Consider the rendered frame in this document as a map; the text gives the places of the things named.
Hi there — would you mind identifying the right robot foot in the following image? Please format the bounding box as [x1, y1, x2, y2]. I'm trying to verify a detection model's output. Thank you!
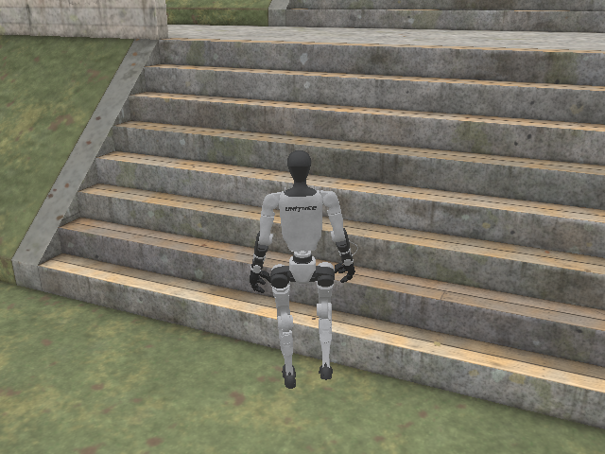
[319, 363, 333, 380]

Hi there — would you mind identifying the left robot shin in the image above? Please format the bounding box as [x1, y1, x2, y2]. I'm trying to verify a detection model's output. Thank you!
[277, 316, 293, 375]

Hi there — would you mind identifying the robot left upper arm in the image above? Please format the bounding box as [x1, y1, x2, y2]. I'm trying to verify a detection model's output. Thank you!
[258, 192, 281, 246]

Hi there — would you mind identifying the robot right forearm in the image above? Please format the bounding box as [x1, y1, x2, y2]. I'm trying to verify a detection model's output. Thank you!
[336, 228, 354, 266]

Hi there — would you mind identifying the left robot hand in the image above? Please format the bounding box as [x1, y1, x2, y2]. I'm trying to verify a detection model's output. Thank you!
[250, 271, 271, 293]

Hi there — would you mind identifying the right robot hand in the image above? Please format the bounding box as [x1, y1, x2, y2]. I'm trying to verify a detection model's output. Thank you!
[335, 263, 355, 283]

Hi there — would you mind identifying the robot left forearm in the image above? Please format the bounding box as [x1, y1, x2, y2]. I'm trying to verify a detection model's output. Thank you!
[251, 231, 268, 273]

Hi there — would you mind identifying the robot right upper arm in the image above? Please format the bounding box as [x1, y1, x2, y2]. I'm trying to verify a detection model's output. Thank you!
[320, 190, 346, 242]

